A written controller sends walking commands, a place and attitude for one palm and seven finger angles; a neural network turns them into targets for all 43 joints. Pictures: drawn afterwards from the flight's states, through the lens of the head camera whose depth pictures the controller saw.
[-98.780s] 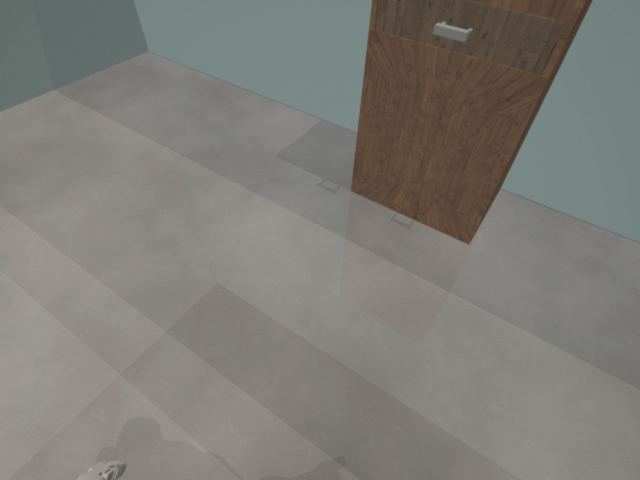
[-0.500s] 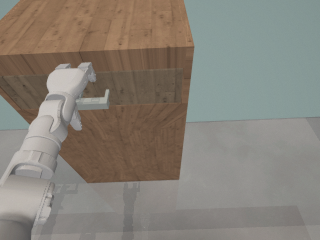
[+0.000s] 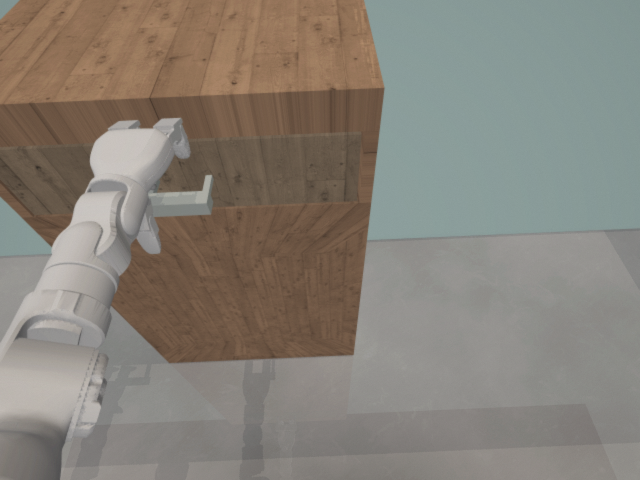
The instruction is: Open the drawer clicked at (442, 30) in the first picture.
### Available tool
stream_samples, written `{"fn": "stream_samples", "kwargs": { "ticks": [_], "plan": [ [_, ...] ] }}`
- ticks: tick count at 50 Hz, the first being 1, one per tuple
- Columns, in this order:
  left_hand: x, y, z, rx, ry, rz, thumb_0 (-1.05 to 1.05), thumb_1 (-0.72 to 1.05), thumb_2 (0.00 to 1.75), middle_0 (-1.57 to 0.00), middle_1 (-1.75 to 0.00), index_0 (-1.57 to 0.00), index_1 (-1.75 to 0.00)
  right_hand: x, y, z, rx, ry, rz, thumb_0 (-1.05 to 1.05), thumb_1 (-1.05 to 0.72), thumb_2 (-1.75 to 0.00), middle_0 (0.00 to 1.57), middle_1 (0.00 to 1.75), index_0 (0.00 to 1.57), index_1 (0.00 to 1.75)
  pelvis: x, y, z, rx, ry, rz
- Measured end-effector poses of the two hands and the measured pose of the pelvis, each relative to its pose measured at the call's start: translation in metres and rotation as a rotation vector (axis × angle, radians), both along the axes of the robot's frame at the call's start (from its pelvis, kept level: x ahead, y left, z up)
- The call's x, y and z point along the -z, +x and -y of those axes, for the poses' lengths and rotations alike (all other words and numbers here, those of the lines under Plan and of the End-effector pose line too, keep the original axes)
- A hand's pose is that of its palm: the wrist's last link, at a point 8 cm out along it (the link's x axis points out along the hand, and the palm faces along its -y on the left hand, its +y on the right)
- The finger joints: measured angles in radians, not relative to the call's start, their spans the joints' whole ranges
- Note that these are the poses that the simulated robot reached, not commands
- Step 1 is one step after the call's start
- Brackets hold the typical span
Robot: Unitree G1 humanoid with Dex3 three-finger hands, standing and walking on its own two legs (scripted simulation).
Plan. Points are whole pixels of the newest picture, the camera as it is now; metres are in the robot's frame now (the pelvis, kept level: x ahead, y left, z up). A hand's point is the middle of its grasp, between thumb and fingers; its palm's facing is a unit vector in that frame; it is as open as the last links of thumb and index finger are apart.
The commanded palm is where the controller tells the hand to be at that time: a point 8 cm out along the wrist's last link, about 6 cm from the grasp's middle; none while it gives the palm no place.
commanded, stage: re-aim the fingers above the handle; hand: left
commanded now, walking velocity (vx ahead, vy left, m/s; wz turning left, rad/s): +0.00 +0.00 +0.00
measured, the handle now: (178, 193) +0.51 +0.22 +0.05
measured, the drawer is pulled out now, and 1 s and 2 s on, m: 0.00 0.00 0.00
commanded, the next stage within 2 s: lower the fingers behind the handle in 0.06 s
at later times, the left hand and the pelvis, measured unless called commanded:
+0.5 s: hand (151, 209) +0.45 +0.24 +0.08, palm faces -0.02 -0.01 -1.00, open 13.9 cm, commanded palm +0.43 +0.24 +0.14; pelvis +0.00 +0.00 +0.00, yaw +0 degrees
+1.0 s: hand (152, 224) +0.45 +0.25 +0.04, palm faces -0.07 -0.02 -1.00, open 13.8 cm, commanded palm +0.43 +0.25 +0.10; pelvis +0.00 +0.01 -0.01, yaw +0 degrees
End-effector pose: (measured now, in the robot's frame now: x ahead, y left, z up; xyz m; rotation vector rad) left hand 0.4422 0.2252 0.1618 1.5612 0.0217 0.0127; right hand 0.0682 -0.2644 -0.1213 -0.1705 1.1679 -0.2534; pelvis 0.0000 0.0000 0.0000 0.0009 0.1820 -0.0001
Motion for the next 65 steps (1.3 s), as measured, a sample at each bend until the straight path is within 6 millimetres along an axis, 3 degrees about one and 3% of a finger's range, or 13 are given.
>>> {"fn": "stream_samples", "kwargs": {
  "ticks": [15,22,40,49,65],
  "plan": [
    [0.013,-0.007,-0.017,-0.021,0.009,-0.047,0.0,-0.49,0.3,-0.33,-1.21,-0.32,-1.21,-0.001,-0.01,0.001,0.011,-0.013,-0.013,0.01,-0.91,-0.9,0.2,0.3,0.2,0.3,0.001,-0.002,-0.001,0.004,-0.001,-0.008],
    [0.026,-0.013,-0.014,0.017,0.003,-0.026,0.0,-0.49,0.3,-0.32,-1.2,-0.32,-1.2,0.0,-0.013,0.003,0.0,-0.024,-0.041,0.01,-0.91,-0.9,0.2,0.3,0.2,0.3,0.003,-0.003,-0.003,-0.008,-0.005,-0.015],
    [0.038,0.0,-0.012,-0.027,0.005,-0.021,0.0,-0.49,0.3,-0.34,-1.22,-0.34,-1.24,0.006,-0.02,-0.009,0.012,-0.001,-0.049,0.01,-0.91,-0.9,0.2,0.3,0.2,0.3,0.007,-0.003,-0.007,0.004,-0.005,-0.043],
    [0.062,-0.008,-0.021,-0.012,-0.007,-0.069,0.0,-0.49,0.3,-0.32,-1.21,-0.32,-1.21,0.005,-0.03,-0.002,0.028,-0.03,-0.064,0.01,-0.91,-0.9,0.2,0.3,0.2,0.3,0.009,-0.004,-0.007,0.007,-0.008,-0.059],
    [0.08,-0.012,-0.019,-0.032,-0.001,-0.031,0.0,-0.49,0.3,-0.32,-1.2,-0.32,-1.2,0.01,-0.036,-0.005,0.027,-0.024,-0.084,0.01,-0.91,-0.9,0.2,0.3,0.2,0.3,0.015,-0.007,-0.011,0.0,-0.015,-0.078]
  ]
}}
